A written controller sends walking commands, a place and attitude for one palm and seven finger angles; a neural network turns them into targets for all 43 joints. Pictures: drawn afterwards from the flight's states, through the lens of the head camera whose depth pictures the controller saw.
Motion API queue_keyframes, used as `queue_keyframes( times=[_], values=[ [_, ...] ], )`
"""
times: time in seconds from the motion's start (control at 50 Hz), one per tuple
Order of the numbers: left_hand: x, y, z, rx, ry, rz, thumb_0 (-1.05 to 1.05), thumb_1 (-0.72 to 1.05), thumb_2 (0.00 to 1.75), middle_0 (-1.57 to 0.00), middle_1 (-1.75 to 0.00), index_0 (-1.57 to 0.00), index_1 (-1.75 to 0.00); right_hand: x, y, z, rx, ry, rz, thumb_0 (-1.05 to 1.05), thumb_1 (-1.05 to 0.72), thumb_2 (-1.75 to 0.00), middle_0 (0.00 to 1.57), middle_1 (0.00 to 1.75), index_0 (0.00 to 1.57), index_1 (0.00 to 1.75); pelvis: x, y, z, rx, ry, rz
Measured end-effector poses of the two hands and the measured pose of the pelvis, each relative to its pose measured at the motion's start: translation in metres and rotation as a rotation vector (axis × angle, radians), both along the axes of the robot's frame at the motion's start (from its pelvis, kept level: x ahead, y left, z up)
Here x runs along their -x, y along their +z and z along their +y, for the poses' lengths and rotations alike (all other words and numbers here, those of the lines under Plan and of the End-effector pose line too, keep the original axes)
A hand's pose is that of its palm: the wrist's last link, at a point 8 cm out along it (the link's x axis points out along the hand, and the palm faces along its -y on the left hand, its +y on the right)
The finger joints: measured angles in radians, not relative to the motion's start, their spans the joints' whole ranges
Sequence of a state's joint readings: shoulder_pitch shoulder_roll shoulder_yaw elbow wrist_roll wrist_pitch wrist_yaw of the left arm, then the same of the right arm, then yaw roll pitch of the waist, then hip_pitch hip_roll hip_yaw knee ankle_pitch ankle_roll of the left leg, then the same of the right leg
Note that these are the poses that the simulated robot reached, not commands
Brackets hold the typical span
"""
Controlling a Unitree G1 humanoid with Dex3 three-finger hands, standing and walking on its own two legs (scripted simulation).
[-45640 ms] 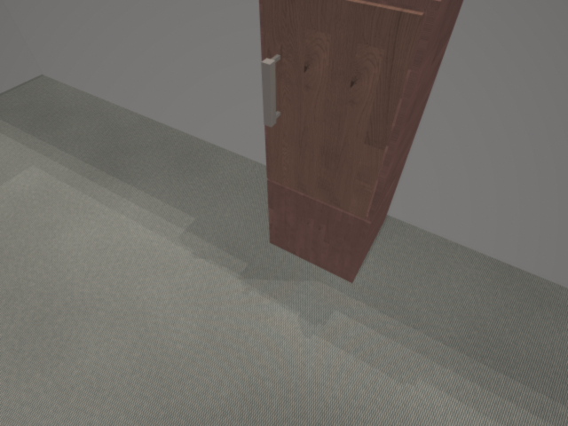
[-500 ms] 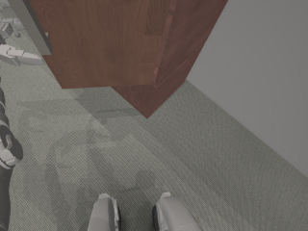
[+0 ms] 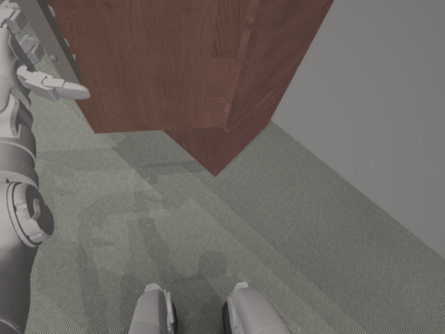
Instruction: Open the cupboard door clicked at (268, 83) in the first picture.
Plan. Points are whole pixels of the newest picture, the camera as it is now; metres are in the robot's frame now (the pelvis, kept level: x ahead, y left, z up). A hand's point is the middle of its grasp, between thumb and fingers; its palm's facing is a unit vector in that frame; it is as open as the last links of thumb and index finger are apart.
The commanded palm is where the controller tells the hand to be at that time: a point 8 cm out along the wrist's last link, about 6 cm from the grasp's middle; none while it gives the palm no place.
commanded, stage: slide the fingers in behind the handle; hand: left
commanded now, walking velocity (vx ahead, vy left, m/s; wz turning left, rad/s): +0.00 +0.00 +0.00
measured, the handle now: (53, 30) +0.60 +0.21 +0.10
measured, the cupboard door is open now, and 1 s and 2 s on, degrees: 50 49 87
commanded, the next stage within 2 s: close the thumb around the handle in 0.24 s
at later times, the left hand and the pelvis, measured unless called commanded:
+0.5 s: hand (59, 56) +0.55 +0.20 +0.09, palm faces +0.03 -1.00 +0.00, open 13.3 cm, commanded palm +0.54 +0.23 +0.09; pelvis +0.00 +0.00 +0.00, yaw +0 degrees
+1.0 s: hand (66, 56) +0.55 +0.19 +0.09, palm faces +0.01 -1.00 +0.01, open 5.9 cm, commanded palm +0.54 +0.23 +0.09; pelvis +0.00 +0.00 +0.00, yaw +0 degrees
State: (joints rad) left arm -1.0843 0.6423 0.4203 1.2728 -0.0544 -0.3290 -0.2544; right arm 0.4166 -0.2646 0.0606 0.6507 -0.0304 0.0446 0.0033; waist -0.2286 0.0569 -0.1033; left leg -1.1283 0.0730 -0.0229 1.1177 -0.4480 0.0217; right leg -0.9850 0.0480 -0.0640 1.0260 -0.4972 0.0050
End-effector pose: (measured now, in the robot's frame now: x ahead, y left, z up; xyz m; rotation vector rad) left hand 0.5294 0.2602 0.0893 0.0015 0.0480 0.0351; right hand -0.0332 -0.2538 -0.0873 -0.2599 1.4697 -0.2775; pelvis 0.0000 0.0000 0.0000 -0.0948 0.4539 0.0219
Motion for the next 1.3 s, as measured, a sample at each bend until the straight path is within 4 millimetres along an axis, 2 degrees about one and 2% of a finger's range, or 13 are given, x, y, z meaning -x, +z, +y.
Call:
queue_keyframes(
  times=[0.44, 0.58, 0.84, 0.94, 1.08, 1.3],
  values=[
    [-0.001, 0.002, -0.009, 0.003, -0.009, 0.000, -0.02, -0.46, 0.31, -0.30, -1.21, -0.31, -1.21, 0.003, 0.000, -0.006, 0.003, -0.009, 0.007, 0.01, -0.90, -0.90, 0.21, 0.30, 0.20, 0.30, 0.000, 0.001, -0.004, -0.006, -0.004, -0.001],
    [-0.003, 0.002, -0.007, -0.006, -0.005, 0.001, -0.02, -0.24, 0.41, -0.32, -1.23, -0.34, -1.24, 0.003, 0.000, -0.008, 0.007, -0.011, 0.002, 0.01, -0.90, -0.90, 0.21, 0.30, 0.20, 0.30, 0.000, -0.001, -0.005, -0.006, -0.005, 0.002],
    [-0.004, 0.001, -0.006, -0.005, -0.006, -0.009, 0.00, 0.43, 0.69, -0.36, -1.30, -0.37, -1.30, 0.005, -0.001, -0.007, 0.004, -0.015, 0.015, 0.01, -0.90, -0.90, 0.21, 0.30, 0.20, 0.30, -0.001, -0.001, -0.005, -0.006, -0.008, 0.007],
    [-0.004, 0.001, -0.015, 0.007, -0.038, 0.001, -0.01, 0.63, 0.78, -0.38, -1.33, -0.39, -1.33, 0.003, 0.000, -0.006, 0.001, -0.016, 0.011, 0.01, -0.90, -0.90, 0.21, 0.30, 0.21, 0.30, -0.002, 0.001, -0.005, -0.007, -0.008, 0.002],
    [-0.004, 0.001, -0.018, 0.006, -0.018, 0.005, -0.01, 0.67, 0.82, -0.35, -1.35, -0.39, -1.34, 0.001, 0.000, -0.006, 0.001, -0.023, -0.022, 0.01, -0.90, -0.90, 0.21, 0.30, 0.20, 0.30, -0.001, 0.001, -0.005, -0.009, -0.015, -0.006],
    [0.000, 0.001, -0.020, -0.006, -0.004, -0.002, -0.02, 0.69, 0.81, -0.34, -1.35, -0.35, -1.35, 0.007, -0.003, -0.005, -0.012, -0.025, -0.001, 0.01, -0.90, -0.90, 0.21, 0.30, 0.20, 0.30, 0.001, 0.000, -0.005, -0.014, -0.016, -0.002]
  ],
)
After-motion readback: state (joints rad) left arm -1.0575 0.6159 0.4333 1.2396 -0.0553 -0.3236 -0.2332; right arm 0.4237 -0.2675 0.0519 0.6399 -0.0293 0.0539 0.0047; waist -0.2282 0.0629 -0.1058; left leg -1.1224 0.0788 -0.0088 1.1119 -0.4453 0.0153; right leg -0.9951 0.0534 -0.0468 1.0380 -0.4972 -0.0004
